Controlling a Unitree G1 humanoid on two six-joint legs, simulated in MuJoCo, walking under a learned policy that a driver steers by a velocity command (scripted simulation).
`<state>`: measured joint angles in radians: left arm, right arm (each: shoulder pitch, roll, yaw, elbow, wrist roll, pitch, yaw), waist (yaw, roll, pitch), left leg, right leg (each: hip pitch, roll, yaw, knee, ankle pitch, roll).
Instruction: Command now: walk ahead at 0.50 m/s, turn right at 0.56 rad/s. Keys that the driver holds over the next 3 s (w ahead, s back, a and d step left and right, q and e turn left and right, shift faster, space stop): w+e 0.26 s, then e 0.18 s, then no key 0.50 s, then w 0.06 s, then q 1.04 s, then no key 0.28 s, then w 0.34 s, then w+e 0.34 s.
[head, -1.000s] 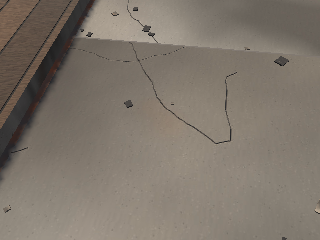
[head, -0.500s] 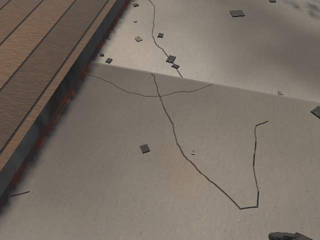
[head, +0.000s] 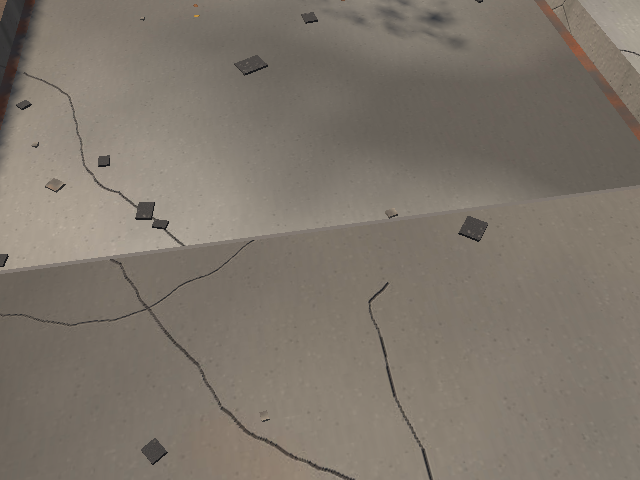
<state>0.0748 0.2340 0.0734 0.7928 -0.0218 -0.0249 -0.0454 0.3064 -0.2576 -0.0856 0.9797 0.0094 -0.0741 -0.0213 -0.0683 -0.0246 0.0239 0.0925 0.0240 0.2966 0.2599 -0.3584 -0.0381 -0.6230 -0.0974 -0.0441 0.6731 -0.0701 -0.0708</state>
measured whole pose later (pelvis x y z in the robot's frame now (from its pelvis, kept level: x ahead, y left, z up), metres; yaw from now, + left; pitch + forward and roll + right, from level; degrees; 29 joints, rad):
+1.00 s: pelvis +0.36 -0.06 +0.00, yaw -22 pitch +0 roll +1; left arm 0.26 0.24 0.04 0.79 0.02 0.01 0.02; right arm 0.16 -0.24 -0.02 0.87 -0.01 -0.02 0.01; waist -0.02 0.02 0.01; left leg -0.33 -0.01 0.02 0.53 -0.21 0.01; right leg -0.24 -0.01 0.05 0.57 -0.32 0.02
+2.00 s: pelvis +0.37 -0.08 +0.00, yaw +9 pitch +2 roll +0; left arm 0.19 0.31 0.09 0.67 0.00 0.01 0.03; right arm 0.15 -0.29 -0.08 0.62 0.02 0.06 0.02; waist 0.02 -0.03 0.04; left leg -0.32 -0.01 0.04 0.57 -0.29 0.04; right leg -0.33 -0.13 -0.16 0.70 -0.41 0.04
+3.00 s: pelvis +0.58 +0.03 +0.01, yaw +9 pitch +1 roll +1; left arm 0.26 0.31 0.07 0.71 -0.03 -0.04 0.00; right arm 0.34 -0.25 -0.06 0.77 -0.01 -0.10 0.01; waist -0.04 -0.05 0.00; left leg -0.12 -0.02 0.13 0.33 -0.24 0.05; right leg -0.62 -0.07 0.08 1.14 -0.20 -0.01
